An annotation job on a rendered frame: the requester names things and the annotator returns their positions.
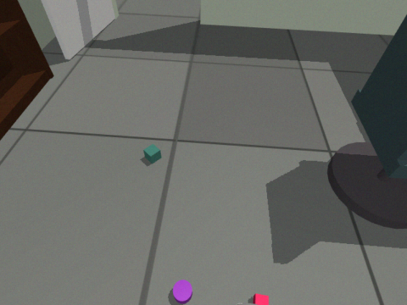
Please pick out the bookshelf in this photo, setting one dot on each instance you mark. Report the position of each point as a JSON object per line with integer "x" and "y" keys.
{"x": 24, "y": 70}

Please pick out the office chair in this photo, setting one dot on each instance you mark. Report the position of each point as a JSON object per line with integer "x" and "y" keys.
{"x": 371, "y": 178}

